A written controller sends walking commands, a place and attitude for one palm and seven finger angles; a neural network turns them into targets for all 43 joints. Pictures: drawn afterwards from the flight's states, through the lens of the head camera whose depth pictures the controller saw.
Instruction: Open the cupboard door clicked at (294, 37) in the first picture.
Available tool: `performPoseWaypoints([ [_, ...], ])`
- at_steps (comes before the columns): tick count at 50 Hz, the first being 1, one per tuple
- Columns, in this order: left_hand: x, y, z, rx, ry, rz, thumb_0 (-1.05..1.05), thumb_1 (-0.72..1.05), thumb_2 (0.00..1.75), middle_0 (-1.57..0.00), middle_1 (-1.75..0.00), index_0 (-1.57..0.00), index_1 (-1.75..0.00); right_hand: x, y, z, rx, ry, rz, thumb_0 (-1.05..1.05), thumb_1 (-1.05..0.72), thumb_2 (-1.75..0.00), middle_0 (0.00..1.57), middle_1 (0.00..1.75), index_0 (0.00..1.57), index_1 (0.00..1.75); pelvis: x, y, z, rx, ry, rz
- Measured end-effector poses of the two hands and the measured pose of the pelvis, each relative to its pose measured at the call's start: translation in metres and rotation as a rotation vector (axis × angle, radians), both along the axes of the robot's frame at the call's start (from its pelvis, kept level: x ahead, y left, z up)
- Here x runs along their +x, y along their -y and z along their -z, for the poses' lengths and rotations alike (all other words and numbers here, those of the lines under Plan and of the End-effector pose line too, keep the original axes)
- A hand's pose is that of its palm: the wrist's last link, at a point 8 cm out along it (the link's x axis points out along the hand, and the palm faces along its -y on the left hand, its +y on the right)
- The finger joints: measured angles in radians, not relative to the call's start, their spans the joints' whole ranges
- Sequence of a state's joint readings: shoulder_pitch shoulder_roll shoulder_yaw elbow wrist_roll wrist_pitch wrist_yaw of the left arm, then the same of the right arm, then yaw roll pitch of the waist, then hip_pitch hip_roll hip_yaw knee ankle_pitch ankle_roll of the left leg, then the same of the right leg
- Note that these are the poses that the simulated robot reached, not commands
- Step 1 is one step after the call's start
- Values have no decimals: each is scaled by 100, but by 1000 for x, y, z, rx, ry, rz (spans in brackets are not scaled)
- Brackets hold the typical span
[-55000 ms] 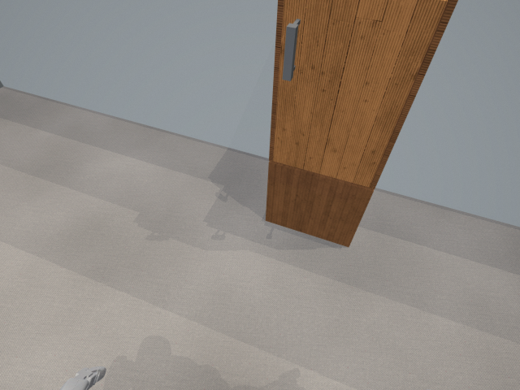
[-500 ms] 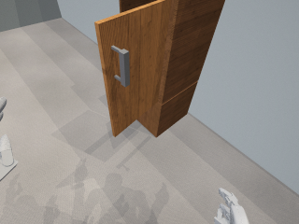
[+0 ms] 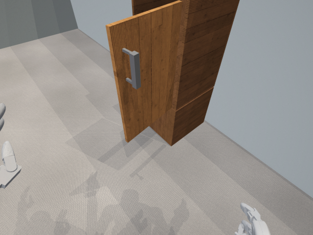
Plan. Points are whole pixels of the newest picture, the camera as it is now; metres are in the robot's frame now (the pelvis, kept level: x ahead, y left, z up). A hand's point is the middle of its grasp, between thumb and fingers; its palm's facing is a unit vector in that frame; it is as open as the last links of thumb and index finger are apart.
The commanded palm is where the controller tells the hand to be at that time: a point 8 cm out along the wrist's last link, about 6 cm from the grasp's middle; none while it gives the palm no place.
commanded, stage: let the arm hang, fingers relaxed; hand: left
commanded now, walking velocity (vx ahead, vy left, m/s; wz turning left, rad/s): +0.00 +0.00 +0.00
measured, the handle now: (131, 68) +0.64 +0.12 +0.10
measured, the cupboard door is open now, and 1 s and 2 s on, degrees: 97 97 97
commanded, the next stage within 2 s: look to check the result in 1.14 s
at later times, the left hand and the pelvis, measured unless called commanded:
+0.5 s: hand out of the picture -0.05 +0.21 -0.17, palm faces +0.08 -0.97 -0.22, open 7.1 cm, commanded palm none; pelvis -0.03 +0.02 +0.00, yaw +3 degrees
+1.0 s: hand out of the picture +0.03 +0.24 -0.15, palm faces +0.04 -0.95 -0.30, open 7.4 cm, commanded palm none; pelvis -0.03 +0.01 +0.01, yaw +2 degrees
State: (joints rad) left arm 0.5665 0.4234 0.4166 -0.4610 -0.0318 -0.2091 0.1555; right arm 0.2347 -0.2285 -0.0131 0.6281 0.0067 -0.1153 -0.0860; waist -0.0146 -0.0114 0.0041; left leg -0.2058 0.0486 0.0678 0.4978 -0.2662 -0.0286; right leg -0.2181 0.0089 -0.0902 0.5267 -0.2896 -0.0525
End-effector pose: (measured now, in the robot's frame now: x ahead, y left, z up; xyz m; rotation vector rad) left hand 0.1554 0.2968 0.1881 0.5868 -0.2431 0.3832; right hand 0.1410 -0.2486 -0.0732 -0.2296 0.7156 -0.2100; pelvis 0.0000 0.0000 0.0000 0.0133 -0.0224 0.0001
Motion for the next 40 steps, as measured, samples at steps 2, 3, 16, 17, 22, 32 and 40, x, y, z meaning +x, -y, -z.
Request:
performPoseWaypoints([
  [2, -1, -3, 1, -4, -5, 0, 2, 89, 89, -21, -31, -21, -30, 4, -8, 0, 16, 15, -12, 1, -91, -89, 20, 30, 20, 30, -2, -3, 0, -5, 1, 0],
  [3, 2, -6, 9, 2, -33, 9, 1, 89, 89, -21, -30, -21, -30, 5, -12, 2, 29, 18, -39, 1, -91, -89, 20, 30, 20, 30, -4, -6, 1, -6, -6, -8],
  [16, -116, 54, 317, -600, -1317, -118, 1, 91, 89, -20, -30, -20, -30, -76, -36, 59, 85, -404, -75, 0, -91, -89, 20, 30, 20, 30, -27, -20, 7, -2, -6, -41],
  [17, -129, 55, 323, -641, -1335, -168, 1, 94, 89, -20, -30, -20, -30, -88, -36, 59, 79, -449, -68, 0, -91, -89, 20, 30, 20, 30, -29, -19, 6, -7, -5, -46],
  [22, -185, 42, 330, -674, -1463, -278, -1, 99, 89, -21, -30, -21, -30, -142, -38, 60, 72, -638, -34, 0, -91, -89, 20, 30, 20, 30, -32, -19, -1, -23, -4, -59],
  [32, -234, 17, 313, -625, -1588, -408, 1, 93, 89, -20, -30, -20, -30, -180, -43, 71, 118, -718, 23, 0, -91, -89, 20, 30, 20, 30, -36, -25, -5, -17, 4, -47],
  [40, -202, 8, 307, -578, -1512, -389, 1, 91, 89, -20, -30, -20, -30, -166, -34, 73, 122, -673, 26, 0, -91, -89, 20, 30, 20, 30, -35, -21, -6, -10, 12, -39],
])
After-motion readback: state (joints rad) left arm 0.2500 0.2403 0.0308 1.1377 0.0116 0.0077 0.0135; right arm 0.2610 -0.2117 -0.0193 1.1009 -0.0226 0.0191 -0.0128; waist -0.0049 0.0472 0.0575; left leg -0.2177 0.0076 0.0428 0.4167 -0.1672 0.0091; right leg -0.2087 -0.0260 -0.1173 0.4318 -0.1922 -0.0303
